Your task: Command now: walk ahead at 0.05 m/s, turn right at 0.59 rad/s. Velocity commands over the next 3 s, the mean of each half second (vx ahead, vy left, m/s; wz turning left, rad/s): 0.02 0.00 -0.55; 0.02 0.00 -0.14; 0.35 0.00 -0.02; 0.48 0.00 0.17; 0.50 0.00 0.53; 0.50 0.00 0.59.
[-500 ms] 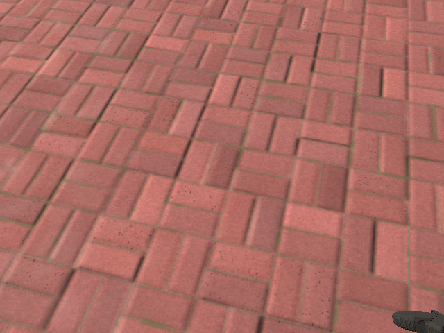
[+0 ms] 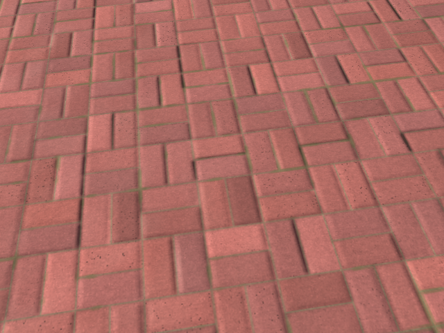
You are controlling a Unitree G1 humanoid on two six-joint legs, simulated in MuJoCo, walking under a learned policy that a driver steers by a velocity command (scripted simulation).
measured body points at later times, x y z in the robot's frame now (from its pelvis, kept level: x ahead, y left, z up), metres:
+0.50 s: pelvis +0.03 -0.01 -0.01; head +0.05 -0.01 +0.44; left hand +0.27 +0.21 -0.08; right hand +0.11 -0.32 -0.10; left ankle +0.06 +0.11 -0.74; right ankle +0.03 -0.12 -0.74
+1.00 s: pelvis +0.01 -0.02 +0.00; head +0.01 -0.03 +0.45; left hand +0.22 +0.18 -0.10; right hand +0.04 -0.31 -0.13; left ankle +0.06 +0.11 -0.73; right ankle -0.05 -0.13 -0.74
